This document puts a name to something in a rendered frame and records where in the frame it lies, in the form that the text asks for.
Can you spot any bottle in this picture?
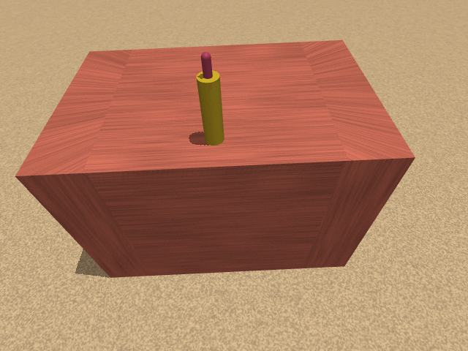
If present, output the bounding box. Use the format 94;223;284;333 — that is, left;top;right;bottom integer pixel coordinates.
196;52;224;146

